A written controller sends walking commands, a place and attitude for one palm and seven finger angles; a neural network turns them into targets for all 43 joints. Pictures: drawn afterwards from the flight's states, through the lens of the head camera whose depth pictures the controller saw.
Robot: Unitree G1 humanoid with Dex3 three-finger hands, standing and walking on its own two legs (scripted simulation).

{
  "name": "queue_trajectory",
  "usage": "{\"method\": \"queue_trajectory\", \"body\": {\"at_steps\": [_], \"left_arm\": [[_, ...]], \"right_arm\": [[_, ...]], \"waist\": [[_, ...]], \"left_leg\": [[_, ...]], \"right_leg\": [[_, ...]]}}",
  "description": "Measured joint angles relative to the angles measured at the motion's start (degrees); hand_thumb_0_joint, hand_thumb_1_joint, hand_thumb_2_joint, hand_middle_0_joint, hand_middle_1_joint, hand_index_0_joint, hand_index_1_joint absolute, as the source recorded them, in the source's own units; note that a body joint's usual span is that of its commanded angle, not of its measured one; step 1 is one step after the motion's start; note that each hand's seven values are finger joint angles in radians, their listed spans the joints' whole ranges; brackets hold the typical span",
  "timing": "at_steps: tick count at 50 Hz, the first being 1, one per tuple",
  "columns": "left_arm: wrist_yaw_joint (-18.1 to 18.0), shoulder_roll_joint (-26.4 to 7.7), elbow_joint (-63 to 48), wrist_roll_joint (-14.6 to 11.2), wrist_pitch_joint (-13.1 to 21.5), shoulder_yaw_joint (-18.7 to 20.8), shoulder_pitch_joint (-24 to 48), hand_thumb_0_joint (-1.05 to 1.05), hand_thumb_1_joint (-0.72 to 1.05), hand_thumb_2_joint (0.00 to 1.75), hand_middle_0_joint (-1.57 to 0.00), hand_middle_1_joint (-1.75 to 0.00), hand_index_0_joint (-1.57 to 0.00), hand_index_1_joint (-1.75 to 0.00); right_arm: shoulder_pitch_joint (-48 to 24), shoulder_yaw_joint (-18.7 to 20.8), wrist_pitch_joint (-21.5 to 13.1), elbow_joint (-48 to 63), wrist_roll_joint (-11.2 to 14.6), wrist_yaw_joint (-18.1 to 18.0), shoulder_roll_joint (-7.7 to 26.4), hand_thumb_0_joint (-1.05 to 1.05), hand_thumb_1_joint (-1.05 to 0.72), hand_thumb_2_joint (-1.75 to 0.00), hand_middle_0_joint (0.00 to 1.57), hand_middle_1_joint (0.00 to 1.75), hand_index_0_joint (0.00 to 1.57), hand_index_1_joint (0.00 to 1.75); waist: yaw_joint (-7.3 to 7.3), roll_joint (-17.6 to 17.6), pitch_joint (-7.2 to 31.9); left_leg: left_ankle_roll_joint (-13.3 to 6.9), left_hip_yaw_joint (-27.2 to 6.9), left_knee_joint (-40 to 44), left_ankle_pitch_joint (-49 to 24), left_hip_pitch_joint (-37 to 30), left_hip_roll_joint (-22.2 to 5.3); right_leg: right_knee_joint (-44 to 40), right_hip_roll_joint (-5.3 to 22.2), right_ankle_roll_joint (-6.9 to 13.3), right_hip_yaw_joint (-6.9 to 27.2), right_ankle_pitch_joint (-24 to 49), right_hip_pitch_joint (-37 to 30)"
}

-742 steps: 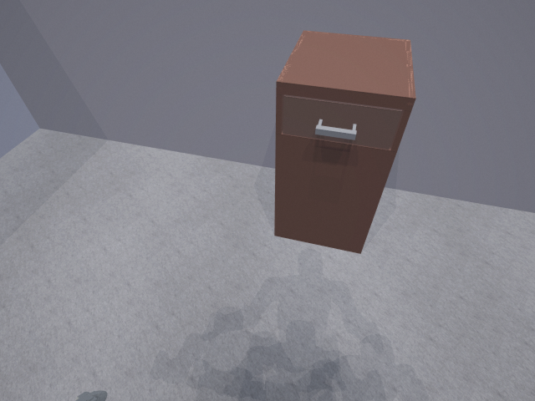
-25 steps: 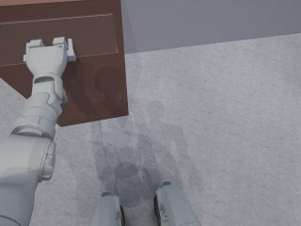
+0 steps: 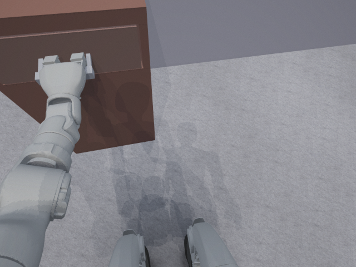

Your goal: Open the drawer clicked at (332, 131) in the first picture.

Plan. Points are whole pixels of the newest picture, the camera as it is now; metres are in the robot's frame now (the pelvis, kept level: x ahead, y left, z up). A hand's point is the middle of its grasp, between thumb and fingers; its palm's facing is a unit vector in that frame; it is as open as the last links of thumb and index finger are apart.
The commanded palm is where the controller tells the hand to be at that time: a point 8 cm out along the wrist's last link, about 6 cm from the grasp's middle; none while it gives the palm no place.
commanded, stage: close the thumb around the handle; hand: left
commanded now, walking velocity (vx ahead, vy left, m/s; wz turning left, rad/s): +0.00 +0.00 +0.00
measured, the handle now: (65, 68) +0.59 +0.20 +0.00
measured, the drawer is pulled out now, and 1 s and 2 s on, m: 0.00 0.09 0.20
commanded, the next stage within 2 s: pull the drawer open in 0.08 s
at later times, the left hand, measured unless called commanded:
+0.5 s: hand (74, 100) +0.51 +0.18 -0.02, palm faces -0.06 -0.01 -1.00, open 5.8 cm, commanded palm +0.47 +0.17 +0.03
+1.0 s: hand (75, 126) +0.44 +0.18 -0.02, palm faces -0.04 -0.03 -1.00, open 5.8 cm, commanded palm +0.41 +0.18 +0.03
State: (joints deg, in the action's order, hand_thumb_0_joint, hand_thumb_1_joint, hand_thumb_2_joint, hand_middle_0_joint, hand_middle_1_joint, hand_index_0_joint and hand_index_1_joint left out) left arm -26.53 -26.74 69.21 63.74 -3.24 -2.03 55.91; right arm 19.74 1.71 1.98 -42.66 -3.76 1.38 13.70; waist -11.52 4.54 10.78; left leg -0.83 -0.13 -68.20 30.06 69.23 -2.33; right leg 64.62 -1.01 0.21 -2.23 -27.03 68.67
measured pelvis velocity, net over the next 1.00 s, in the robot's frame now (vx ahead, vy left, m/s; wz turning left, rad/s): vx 0.01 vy -0.01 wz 0.01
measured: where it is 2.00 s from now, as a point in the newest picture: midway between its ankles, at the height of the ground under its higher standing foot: outside the picture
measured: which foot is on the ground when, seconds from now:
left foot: down 0.00-1.00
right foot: down 0.00-1.00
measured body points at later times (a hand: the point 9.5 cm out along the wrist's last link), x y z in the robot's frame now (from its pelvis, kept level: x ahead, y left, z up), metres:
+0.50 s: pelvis +0.01 +0.00 +0.01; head +0.16 -0.01 +0.44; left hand +0.51 +0.18 +0.03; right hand +0.00 -0.27 -0.12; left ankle +0.00 +0.11 -0.63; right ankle +0.02 -0.12 -0.63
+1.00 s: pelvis +0.01 -0.01 +0.02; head +0.13 -0.01 +0.46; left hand +0.44 +0.18 +0.03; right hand +0.08 -0.27 -0.12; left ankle +0.00 +0.11 -0.63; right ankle +0.02 -0.12 -0.63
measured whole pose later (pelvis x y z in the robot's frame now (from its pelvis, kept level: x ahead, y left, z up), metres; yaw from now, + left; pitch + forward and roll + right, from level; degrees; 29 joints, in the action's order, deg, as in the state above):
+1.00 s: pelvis +0.01 -0.01 +0.02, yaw +1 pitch +25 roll -1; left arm -33.2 -16.7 59.2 64.5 -2.7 -4.6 36.8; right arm 14.1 3.9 3.9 -41.7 -3.1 1.0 13.1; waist -5.2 3.1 11.7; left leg -0.3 0.9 -61.8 29.0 57.7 -1.7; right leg 60.4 -0.6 0.7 -1.1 -27.0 58.4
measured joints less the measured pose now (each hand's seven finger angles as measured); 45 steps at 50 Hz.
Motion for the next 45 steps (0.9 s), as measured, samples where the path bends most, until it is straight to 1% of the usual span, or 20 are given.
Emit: {"method": "queue_trajectory", "body": {"at_steps": [8, 12, 16, 22, 30, 38, 45], "left_arm": [[-1.1, 1.0, 0.7, -0.1, -0.4, -0.9, -0.2, 0.0, 0.72, 0.8, -0.35, -1.33, -0.37, -1.33], [-1.1, 1.1, 0.8, -0.1, -0.6, -1.0, -0.2, 0.0, 0.72, 0.8, -0.35, -1.33, -0.37, -1.34], [-1.0, 1.4, -0.4, -0.5, -0.9, -1.1, -1.4, 0.0, 0.72, 0.8, -0.35, -1.33, -0.36, -1.34], [-1.4, 2.7, -2.6, -0.9, -1.0, -1.3, -4.5, 0.0, 0.73, 0.79, -0.34, -1.33, -0.36, -1.34], [-2.5, 5.4, -6.1, -1.1, -0.5, -1.5, -10.5, 0.0, 0.73, 0.78, -0.33, -1.33, -0.35, -1.33], [-4.8, 8.1, -8.5, -0.1, 0.6, -1.8, -15.9, 0.0, 0.73, 0.8, -0.33, -1.34, -0.36, -1.32], [-6.4, 9.5, -8.9, 0.7, 0.7, -2.3, -17.6, 0.0, 0.72, 0.82, -0.33, -1.35, -0.36, -1.32]], "right_arm": [[-0.3, 0.3, -0.1, -0.6, -0.1, 0.0, -0.1, 0.0, -0.9, -0.9, 0.2, 0.3, 0.2, 0.3], [-0.4, 0.4, -0.1, -0.6, -0.2, 0.0, 0.0, 0.0, -0.9, -0.9, 0.2, 0.3, 0.2, 0.3], [-0.5, 0.7, 0.0, -0.4, -0.1, 0.1, -0.1, 0.0, -0.9, -0.9, 0.2, 0.3, 0.2, 0.3], [-0.4, 0.8, 0.4, -0.3, 0.1, 0.1, -0.1, 0.0, -0.9, -0.9, 0.2, 0.3, 0.2, 0.3], [-0.9, 1.4, 1.0, -0.3, 0.2, 0.0, -0.5, 0.01, -0.9, -0.9, 0.2, 0.3, 0.2, 0.3], [-2.7, 1.8, 1.4, 0.0, 0.3, -0.1, -0.6, 0.01, -0.9, -0.9, 0.2, 0.3, 0.2, 0.3], [-4.9, 1.9, 1.6, 0.4, 0.4, -0.4, -0.6, 0.01, -0.9, -0.9, 0.2, 0.3, 0.2, 0.3]], "waist": [[0.42, -0.1, 0.0], [0.43, -0.1, 0.2], [0.77, -0.2, 0.1], [1.79, -0.3, 0.1], [3.6, -0.5, 0.6], [5.25, -0.9, 1.0], [5.9, -1.4, 1.0]], "left_leg": [[0.2, -0.3, 0.6, -0.1, -0.7, 0.2], [0.3, -0.4, 0.7, -0.1, -0.7, 0.2], [0.3, -0.3, 1.1, -0.1, -1.4, 0.1], [0.4, 0.2, 2.4, -0.2, -3.5, 0.0], [0.4, 0.8, 4.6, -0.2, -7.2, 0.1], [0.5, 1.0, 6.1, -0.4, -10.3, 0.3], [0.5, 0.9, 6.2, -0.8, -11.0, 0.6]], "right_leg": [[-0.4, 0.2, 0.1, -0.2, -0.1, -0.8], [-0.4, 0.2, 0.3, -0.4, -0.2, -0.8], [-0.7, 0.1, 0.3, -0.2, -0.2, -1.3], [-1.8, 0.0, 0.3, 0.2, -0.1, -3.1], [-3.4, 0.0, 0.3, 0.8, -0.2, -6.4], [-4.4, 0.2, 0.4, 1.0, -0.3, -9.2], [-4.2, 0.4, 0.5, 0.9, -0.2, -9.9]]}}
